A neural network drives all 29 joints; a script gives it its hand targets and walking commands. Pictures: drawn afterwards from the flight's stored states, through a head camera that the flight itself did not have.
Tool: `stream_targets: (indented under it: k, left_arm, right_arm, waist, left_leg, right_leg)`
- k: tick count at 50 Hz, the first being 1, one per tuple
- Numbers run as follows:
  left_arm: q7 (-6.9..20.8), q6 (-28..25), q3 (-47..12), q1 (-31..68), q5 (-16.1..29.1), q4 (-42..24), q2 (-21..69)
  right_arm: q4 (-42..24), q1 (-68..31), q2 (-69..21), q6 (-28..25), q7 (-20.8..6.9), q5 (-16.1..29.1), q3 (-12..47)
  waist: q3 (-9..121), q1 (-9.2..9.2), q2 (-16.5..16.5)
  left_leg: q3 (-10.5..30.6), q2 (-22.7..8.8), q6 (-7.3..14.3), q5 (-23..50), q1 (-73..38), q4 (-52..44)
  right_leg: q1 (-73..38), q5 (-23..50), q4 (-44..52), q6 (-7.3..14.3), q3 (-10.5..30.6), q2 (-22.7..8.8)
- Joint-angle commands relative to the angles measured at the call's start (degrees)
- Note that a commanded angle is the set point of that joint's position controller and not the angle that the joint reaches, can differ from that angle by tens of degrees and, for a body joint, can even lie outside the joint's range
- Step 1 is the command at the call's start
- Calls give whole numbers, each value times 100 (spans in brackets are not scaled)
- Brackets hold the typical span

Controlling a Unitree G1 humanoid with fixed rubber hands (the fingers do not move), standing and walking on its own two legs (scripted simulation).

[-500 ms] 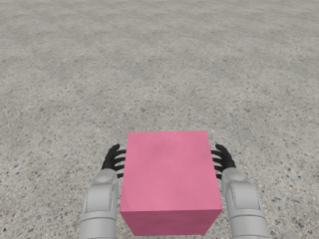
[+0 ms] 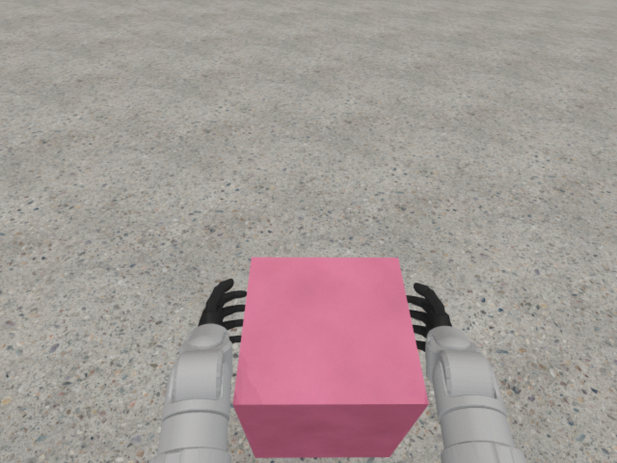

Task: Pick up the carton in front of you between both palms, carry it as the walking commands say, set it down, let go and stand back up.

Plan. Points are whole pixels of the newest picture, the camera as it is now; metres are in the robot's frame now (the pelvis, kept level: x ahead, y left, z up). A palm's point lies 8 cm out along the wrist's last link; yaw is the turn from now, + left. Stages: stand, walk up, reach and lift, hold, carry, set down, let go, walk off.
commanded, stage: set down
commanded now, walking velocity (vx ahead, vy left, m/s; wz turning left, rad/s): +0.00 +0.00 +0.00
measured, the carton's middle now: (323, 361) +0.30 +0.00 -0.05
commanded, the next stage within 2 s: none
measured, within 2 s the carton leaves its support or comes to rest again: neither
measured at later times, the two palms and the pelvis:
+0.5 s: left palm (216, 354) +0.33 +0.17 -0.08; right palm (400, 343) +0.35 -0.13 -0.07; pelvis -0.03 +0.00 -0.04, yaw +1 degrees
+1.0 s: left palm (224, 380) +0.36 +0.18 -0.24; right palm (371, 360) +0.41 -0.11 -0.24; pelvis -0.04 -0.02 -0.16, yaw -1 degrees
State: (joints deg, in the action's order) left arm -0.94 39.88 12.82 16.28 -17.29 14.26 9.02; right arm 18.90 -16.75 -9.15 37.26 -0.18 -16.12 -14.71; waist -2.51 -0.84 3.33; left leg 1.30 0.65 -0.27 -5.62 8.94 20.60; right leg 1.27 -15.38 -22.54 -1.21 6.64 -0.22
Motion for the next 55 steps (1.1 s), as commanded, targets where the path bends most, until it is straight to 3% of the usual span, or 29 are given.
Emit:
stream_targets:
  k: [1,6,11,15,19,23,28,32,35,42,48,55]
  left_arm:
    - [1541,-170,-3206,2629,1500,34,5506]
    - [1521,-223,-2720,3259,1352,666,5741]
    - [1336,-522,-1477,3868,727,1734,5413]
    - [1057,-894,-471,4027,158,2078,4624]
    - [869,-1491,-45,3805,-195,2181,3941]
    - [852,-2279,-379,3988,-147,2074,4000]
    - [932,-3014,-1454,4697,268,1782,4696]
    - [1014,-3113,-2221,4880,595,1367,4870]
    - [1135,-2977,-2430,4863,737,1280,4899]
    - [1405,-2509,-1901,5099,674,1809,4851]
    - [1320,-2473,-1504,5408,603,2179,4798]
    - [1054,-2566,-1488,5850,732,2145,4737]
  right_arm:
    - [-218,-2957,-5256,-241,-1509,1326,2862]
    - [395,-3717,-4984,-421,-1706,1036,2348]
    - [1492,-4483,-4608,-835,-1703,331,1292]
    - [2016,-4557,-3921,-1176,-1460,-308,386]
    - [2241,-4238,-3420,-1687,-1283,-581,30]
    - [2223,-4362,-3592,-2407,-1243,-336,410]
    - [1934,-5068,-4301,-3086,-1180,330,1605]
    - [1420,-5337,-4672,-3161,-1053,864,2588]
    - [1226,-5453,-4835,-2994,-989,1086,2939]
    - [1880,-5669,-5032,-2481,-1103,975,2476]
    - [2325,-5962,-4675,-2533,-1063,827,2044]
    - [2443,-6548,-4305,-2687,-993,980,2045]
  waist:
    - [1528,98,-457]
    - [1358,79,-536]
    - [989,-63,-472]
    - [855,-138,-422]
    - [1118,-155,-328]
    - [2081,-108,-269]
    - [4275,-149,-233]
    - [6198,-330,-208]
    - [6731,-436,-131]
    - [5882,-564,43]
    - [5912,-536,-29]
    - [6535,-599,-55]
  left_leg:
    - [219,354,-190,307,-2339,-48]
    - [434,220,-200,-748,-2090,-107]
    - [587,180,-133,-1377,-1687,141]
    - [487,279,-101,-1230,-1084,552]
    - [270,439,-115,-376,-358,1163]
    - [176,532,-142,392,150,1861]
    - [109,566,-106,1691,255,2953]
    - [-22,596,-66,2376,640,3783]
    - [-190,669,-89,2011,1541,4111]
    - [-392,686,-106,518,3809,4562]
    - [-396,674,-192,542,4543,5048]
    - [-402,678,-344,629,4879,5711]
  right_leg:
    - [1764,52,728,361,-172,581]
    - [2046,-551,479,435,-173,581]
    - [2613,-845,20,436,-162,584]
    - [3222,-848,-388,408,-243,624]
    - [3985,-543,-827,352,-347,730]
    - [4780,-247,-1377,243,-485,902]
    - [5683,380,-2171,21,-577,1009]
    - [6055,927,-2867,-147,-569,1049]
    - [6138,967,-3222,-213,-574,1061]
    - [6982,93,-3734,-212,-555,1028]
    - [7939,-17,-4318,-148,-636,1098]
    - [8836,-219,-5132,-90,-804,1223]
